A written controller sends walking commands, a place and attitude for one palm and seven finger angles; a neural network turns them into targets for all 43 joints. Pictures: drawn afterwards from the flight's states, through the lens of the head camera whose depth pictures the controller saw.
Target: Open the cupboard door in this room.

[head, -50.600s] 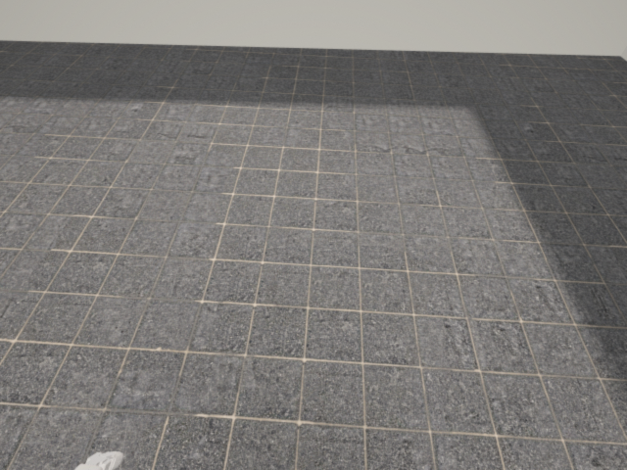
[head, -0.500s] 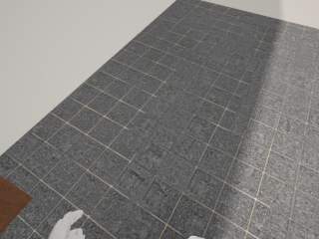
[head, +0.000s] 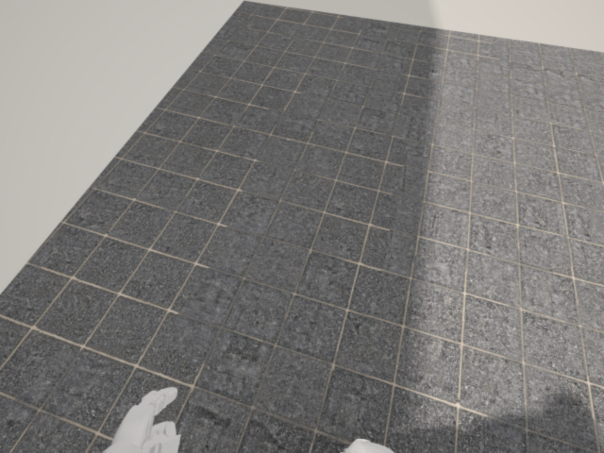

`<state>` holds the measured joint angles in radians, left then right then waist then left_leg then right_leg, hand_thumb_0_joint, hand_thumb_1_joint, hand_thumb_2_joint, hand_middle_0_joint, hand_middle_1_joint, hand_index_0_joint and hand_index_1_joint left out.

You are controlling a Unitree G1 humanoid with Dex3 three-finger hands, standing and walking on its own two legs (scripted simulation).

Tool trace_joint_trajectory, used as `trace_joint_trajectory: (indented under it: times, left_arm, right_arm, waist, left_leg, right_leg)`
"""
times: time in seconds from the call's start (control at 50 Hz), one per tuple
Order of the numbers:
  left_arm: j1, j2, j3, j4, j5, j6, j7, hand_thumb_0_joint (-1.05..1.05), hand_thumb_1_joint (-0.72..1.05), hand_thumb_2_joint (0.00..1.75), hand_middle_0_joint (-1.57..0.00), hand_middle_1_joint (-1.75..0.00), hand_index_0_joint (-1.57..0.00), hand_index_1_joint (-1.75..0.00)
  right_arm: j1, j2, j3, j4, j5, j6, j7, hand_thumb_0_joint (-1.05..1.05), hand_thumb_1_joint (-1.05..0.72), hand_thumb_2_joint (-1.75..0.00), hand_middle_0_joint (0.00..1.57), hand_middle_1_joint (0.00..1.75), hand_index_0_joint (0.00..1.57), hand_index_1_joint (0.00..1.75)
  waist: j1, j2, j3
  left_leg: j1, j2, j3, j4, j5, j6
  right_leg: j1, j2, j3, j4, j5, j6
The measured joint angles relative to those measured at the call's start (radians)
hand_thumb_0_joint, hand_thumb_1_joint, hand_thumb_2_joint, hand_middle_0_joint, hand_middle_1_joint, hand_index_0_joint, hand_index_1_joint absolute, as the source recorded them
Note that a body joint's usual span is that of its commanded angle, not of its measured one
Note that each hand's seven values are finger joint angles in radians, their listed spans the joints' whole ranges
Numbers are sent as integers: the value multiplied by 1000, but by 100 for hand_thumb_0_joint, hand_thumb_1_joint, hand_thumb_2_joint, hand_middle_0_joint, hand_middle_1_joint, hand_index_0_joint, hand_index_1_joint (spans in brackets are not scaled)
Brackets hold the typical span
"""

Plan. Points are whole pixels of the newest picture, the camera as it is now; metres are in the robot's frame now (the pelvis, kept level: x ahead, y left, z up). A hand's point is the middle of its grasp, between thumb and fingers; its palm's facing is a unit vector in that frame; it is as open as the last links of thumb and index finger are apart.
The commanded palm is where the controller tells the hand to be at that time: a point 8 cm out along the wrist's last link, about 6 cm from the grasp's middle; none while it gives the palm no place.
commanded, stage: walk to a spot facing it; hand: left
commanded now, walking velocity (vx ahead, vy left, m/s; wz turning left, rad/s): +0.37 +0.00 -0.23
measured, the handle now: out of the picture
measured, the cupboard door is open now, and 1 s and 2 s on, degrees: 46 46 46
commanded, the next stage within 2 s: turn to face it in 0.50 s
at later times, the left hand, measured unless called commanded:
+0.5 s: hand (223, 316) +0.35 +0.15 -0.15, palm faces -0.13 -0.97 -0.19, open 7.4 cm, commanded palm none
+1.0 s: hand (252, 239) +0.51 +0.11 -0.15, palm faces +0.06 -0.97 -0.22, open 7.3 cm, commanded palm none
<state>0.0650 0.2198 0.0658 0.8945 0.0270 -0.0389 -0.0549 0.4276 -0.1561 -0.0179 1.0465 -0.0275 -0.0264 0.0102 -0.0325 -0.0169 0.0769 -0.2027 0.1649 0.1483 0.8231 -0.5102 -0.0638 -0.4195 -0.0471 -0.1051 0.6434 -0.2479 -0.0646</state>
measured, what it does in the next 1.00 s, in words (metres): walks ahead: left foot, then right foot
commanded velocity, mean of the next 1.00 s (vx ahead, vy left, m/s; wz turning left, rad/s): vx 0.19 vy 0.00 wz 0.13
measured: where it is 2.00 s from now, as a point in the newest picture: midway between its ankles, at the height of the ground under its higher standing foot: (341, 339)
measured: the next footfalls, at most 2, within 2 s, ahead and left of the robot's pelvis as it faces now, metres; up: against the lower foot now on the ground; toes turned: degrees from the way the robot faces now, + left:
left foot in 0.22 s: +0.21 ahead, +0.14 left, +0.00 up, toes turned +3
right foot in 0.50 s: +0.31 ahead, -0.16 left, +0.00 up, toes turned -15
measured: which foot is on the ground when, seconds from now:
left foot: up 0.00-0.20, down 0.22-0.48, up 0.50-0.70, down 0.72-0.94, up 0.96-1.00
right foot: down 0.00-0.22, up 0.24-0.48, down 0.50-0.74, up 0.76-0.92, down 0.94-1.00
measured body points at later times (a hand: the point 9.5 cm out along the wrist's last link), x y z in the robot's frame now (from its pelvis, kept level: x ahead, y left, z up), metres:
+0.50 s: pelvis +0.24 -0.03 +0.00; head +0.27 -0.04 +0.45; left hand +0.36 +0.20 -0.14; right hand +0.18 -0.26 -0.15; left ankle +0.17 +0.14 -0.71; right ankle +0.28 -0.15 -0.72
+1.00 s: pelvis +0.41 -0.08 +0.01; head +0.44 -0.08 +0.46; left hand +0.51 +0.17 -0.13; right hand +0.43 -0.32 -0.14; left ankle +0.39 +0.06 -0.69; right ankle +0.38 -0.19 -0.72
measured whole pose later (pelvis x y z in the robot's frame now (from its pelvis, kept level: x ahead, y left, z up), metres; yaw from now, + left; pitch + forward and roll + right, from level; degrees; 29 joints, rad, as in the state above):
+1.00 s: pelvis +0.41 -0.08 +0.01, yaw +2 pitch +1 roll +1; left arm 0.13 0.20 0.06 0.97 0.02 -0.02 0.01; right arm 0.26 -0.18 -0.05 1.05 -0.02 0.03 -0.01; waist -0.02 -0.01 0.04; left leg -0.37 0.03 0.00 0.81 -0.48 -0.04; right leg -0.25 -0.06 -0.13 0.60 -0.36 -0.01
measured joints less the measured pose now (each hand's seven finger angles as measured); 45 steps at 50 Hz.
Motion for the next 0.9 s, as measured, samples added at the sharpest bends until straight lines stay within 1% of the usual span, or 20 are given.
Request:
trace_joint_trajectory:
  times: [0.04, 0.08, 0.14, 0.2, 0.22, 0.24, 0.28, 0.32, 0.34, 0.38, 0.46, 0.5, 0.56, 0.6, 0.66, 0.72, 0.76, 0.82, 0.86, 0.9]
  left_arm:
    - [11, -17, 2, 9, -6, -4, 21, 0, 91, 90, -20, -30, -20, -30]
    - [45, -23, 3, 28, -3, -2, 38, 0, 91, 90, -20, -30, -20, -30]
    - [106, -20, 6, 75, 2, 4, 43, 0, 91, 90, -20, -30, -20, -30]
    - [168, -20, 8, 123, -2, 15, 36, 0, 92, 90, -20, -30, -20, -30]
    - [193, -25, 7, 132, -3, 20, 32, 0, 92, 90, -20, -30, -20, -30]
    - [214, -26, 6, 143, -4, 26, 29, 0, 92, 90, -20, -30, -20, -30]
    - [227, -15, 9, 166, 0, 41, 27, 1, 92, 90, -20, -30, -20, -30]
    - [211, -6, 12, 178, 4, 47, 24, 1, 92, 90, -20, -30, -20, -30]
    - [196, -5, 12, 174, 5, 46, 21, 1, 92, 90, -20, -30, -20, -30]
    - [164, -10, 9, 156, 3, 42, 13, 1, 92, 90, -20, -30, -20, -30]
    - [116, -20, 2, 110, 2, 20, 1, 1, 92, 90, -20, -30, -20, -30]
    - [105, -5, 5, 87, 4, -2, 3, 1, 91, 90, -20, -30, -20, -30]
    - [85, -30, 6, 87, -2, -12, 30, 0, 91, 90, -20, -30, -20, -30]
    - [103, -38, 4, 91, -1, -13, 46, 0, 91, 90, -20, -30, -20, -30]
    - [140, -36, 2, 122, 2, -8, 54, 0, 92, 90, -20, -30, -20, -30]
    - [172, -34, -2, 156, -6, 4, 53, 0, 93, 90, -20, -30, -20, -30]
    - [187, -28, -9, 171, -9, 19, 56, 0, 93, 90, -20, -30, -20, -30]
    - [160, -17, -13, 180, -12, 45, 61, 0, 92, 90, -20, -30, -20, -30]
    - [122, -20, -13, 165, -17, 49, 58, 1, 92, 90, -20, -30, -20, -30]
    - [91, -26, -11, 136, -20, 43, 54, 1, 92, 90, -20, -30, -20, -30]
  right_arm:
    - [-42, -19, -15, 23, 3, 25, -1, 1, -90, -89, 20, 30, 20, 30]
    - [-90, -27, -26, 20, 0, 29, -3, 1, -91, -89, 20, 30, 20, 30]
    - [-154, -22, -34, -18, -2, 13, 1, 1, -91, -89, 20, 30, 20, 30]
    - [-197, -23, -34, -61, -7, -21, 6, 1, -91, -89, 20, 30, 20, 30]
    - [-201, -33, -33, -77, -9, -36, 6, 1, -91, -89, 20, 30, 20, 30]
    - [-209, -35, -34, -85, -15, -49, 3, 1, -91, -89, 20, 30, 20, 30]
    - [-213, -19, -29, -94, -23, -62, -5, 0, -91, -89, 20, 30, 20, 30]
    - [-192, -3, -22, -95, -25, -71, -10, 0, -91, -89, 20, 30, 20, 30]
    - [-178, 3, -19, -87, -26, -72, -12, 0, -91, -89, 20, 30, 20, 30]
    - [-154, 5, -18, -62, -26, -67, -18, 0, -92, -89, 20, 30, 20, 30]
    - [-103, -15, -20, -12, -20, -38, -9, 0, -92, -89, 20, 30, 20, 30]
    - [-67, -15, -21, 7, -9, -19, -3, 0, -92, -89, 20, 30, 20, 30]
    - [-91, -40, -32, 50, 1, 24, 0, 1, -92, -89, 20, 30, 20, 30]
    - [-122, -41, -36, 52, 0, 31, -3, 1, -92, -89, 20, 30, 20, 30]
    - [-167, -27, -36, 20, 2, 17, -2, 1, -91, -89, 20, 30, 20, 30]
    - [-185, -22, -26, -17, 0, -20, -1, 1, -91, -89, 20, 30, 20, 30]
    - [-190, -13, -21, -24, -6, -35, -7, 1, -91, -89, 20, 30, 20, 30]
    - [-186, 14, -9, -27, -12, -30, -25, 0, -91, -89, 20, 30, 20, 30]
    - [-181, 10, -9, -23, -12, -20, -36, 0, -93, -89, 20, 30, 20, 30]
    - [-174, 0, -8, -15, -7, -2, -34, 0, -94, -89, 20, 30, 20, 30]
  waist:
    - [0, 26, 16]
    - [-2, 24, 13]
    - [6, -12, -6]
    - [19, -29, -20]
    - [25, -16, -31]
    - [25, -11, -41]
    - [20, -29, -48]
    - [19, -36, -52]
    - [23, -34, -50]
    - [32, -18, -42]
    - [29, 22, -27]
    - [29, -3, -34]
    - [34, 36, -13]
    - [32, 29, -15]
    - [26, -9, -27]
    - [18, -12, -32]
    - [15, -19, -44]
    - [5, -30, -47]
    - [1, -13, -33]
    - [3, 8, -23]
  left_leg:
    - [-111, -15, -67, 235, -14, 14]
    - [-195, -23, -81, 274, 11, 17]
    - [-240, -34, -68, 89, 78, 17]
    - [-195, -51, -39, -172, 219, 14]
    - [-172, -51, -43, -242, 223, 24]
    - [-172, -46, -41, -231, 264, 36]
    - [-154, -47, -17, -187, 228, 44]
    - [-111, -50, -7, -218, 202, 39]
    - [-83, -49, -4, -251, 206, 28]
    - [-24, -43, 3, -317, 215, 17]
    - [61, -13, 16, -334, 164, -11]
    - [38, -18, 22, -201, 80, -2]
    - [-96, -26, -64, 139, -11, 23]
    - [-171, -40, -74, 200, -1, 26]
    - [-206, -57, -54, 32, 75, 24]
    - [-163, -73, -41, -229, 310, 31]
    - [-157, -78, -41, -201, 275, 64]
    - [-139, -99, -65, -194, 207, 66]
    - [-122, -109, -101, -226, 219, 50]
    - [-106, -115, -137, -245, 225, 45]
  right_leg:
    - [33, 19, -8, 18, -37, 14]
    - [80, 32, -1, -30, -44, 27]
    - [145, 38, 30, -107, -39, 35]
    - [198, 42, 63, -116, -77, 47]
    - [197, 53, 72, -83, -109, 45]
    - [175, 54, 72, 0, -159, 41]
    - [97, 46, 82, 241, -215, 31]
    - [11, 31, 72, 420, -186, 33]
    - [-20, 19, 63, 444, -167, 37]
    - [-49, -4, 39, 360, -141, 44]
    - [-5, -8, -12, 38, -36, 42]
    - [29, -20, 8, -50, -24, 14]
    - [58, 2, -15, 8, -49, 29]
    - [105, 10, -17, -38, -53, 40]
    - [171, 12, -2, -114, -49, 49]
    - [223, 16, -4, -108, -96, 66]
    - [201, 8, -5, 9, -192, 73]
    - [126, 13, 15, 209, -307, 89]
    - [101, 19, 18, 205, -304, 100]
    - [111, 24, 20, 89, -208, 105]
